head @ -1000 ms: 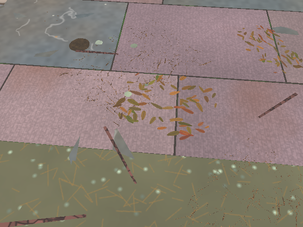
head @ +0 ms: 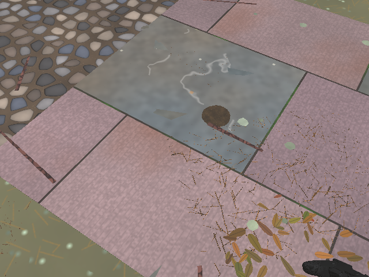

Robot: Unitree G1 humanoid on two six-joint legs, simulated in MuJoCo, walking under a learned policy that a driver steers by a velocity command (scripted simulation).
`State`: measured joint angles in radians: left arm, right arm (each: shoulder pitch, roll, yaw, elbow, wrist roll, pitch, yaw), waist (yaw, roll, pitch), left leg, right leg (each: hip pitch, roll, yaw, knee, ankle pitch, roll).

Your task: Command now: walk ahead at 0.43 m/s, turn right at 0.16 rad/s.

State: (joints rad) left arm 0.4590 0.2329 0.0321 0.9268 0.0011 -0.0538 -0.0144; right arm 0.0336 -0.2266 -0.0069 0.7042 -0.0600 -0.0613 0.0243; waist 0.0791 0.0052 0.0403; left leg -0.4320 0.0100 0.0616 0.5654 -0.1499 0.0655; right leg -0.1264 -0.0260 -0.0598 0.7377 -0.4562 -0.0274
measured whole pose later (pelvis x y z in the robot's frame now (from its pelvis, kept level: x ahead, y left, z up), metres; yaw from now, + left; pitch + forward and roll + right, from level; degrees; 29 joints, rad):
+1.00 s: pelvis +0.16 +0.00 +0.02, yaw -4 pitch -2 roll +0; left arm 0.26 0.17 0.01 1.12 0.01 0.00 0.04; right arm 0.29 -0.15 0.00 1.14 -0.01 -0.01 -0.05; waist 0.01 0.00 0.04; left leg -0.07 -0.01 0.03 0.38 -0.27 0.02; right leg -0.20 0.02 -0.04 0.39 -0.16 -0.03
